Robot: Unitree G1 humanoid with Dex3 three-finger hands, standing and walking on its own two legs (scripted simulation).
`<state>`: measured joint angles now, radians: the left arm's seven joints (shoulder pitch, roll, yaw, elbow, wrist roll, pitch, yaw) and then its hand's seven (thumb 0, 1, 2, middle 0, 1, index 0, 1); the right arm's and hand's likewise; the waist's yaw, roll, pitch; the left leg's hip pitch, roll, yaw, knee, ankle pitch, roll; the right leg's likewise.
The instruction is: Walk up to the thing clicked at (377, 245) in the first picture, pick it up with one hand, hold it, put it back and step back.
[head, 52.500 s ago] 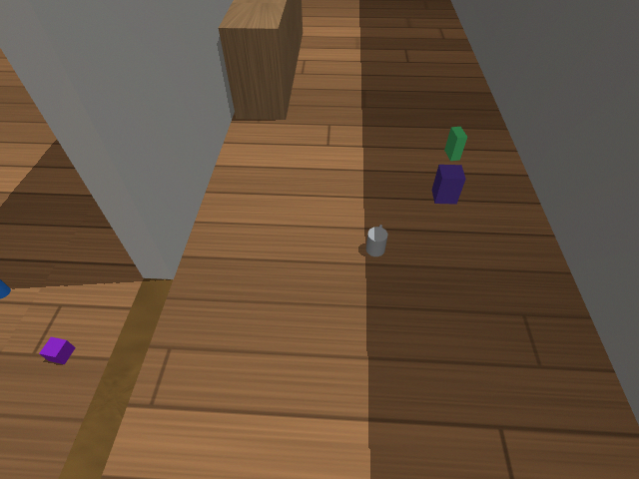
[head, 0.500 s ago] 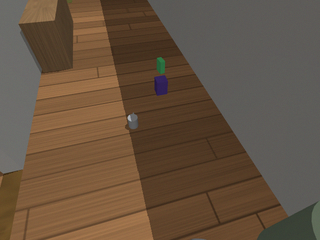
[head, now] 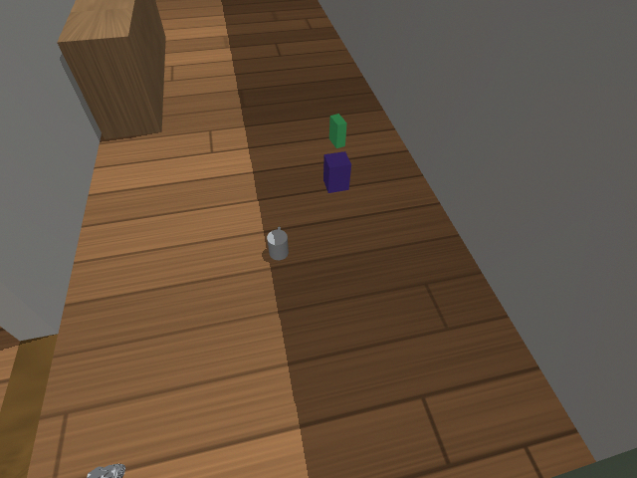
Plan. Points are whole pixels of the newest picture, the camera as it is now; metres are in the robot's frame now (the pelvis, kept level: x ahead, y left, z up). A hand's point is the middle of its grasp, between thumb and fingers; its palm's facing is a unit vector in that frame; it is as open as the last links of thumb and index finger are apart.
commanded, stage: step back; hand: left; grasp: from above
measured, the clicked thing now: (278, 241) +1.03 +0.18 -0.72
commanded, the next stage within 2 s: stand in 0.06 s
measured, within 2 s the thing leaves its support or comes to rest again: neither
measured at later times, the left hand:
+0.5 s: hand out of the picture +0.07 +0.24 -0.14, palm faces -0.03 -0.94 -0.34, open 7.4 cm
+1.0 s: hand out of the picture +0.06 +0.24 -0.14, palm faces -0.06 -0.94 -0.35, open 7.4 cm
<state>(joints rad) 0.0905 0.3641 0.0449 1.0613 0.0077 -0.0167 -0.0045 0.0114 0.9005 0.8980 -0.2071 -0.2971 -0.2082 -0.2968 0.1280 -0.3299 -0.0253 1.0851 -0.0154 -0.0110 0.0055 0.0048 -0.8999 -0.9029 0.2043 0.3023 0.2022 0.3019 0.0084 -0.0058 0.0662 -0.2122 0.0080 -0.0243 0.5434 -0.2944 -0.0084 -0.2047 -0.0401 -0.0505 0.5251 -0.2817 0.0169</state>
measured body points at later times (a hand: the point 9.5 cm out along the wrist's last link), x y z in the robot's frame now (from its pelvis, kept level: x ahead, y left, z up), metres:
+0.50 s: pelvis -0.01 -0.01 +0.01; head -0.01 -0.01 +0.46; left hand +0.07 +0.29 -0.12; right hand +0.09 -0.30 -0.11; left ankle +0.00 +0.13 -0.73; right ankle +0.00 -0.13 -0.73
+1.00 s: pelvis -0.01 -0.02 +0.01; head +0.00 -0.02 +0.46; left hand +0.07 +0.29 -0.12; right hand +0.03 -0.32 -0.13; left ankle +0.00 +0.13 -0.73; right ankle +0.00 -0.13 -0.73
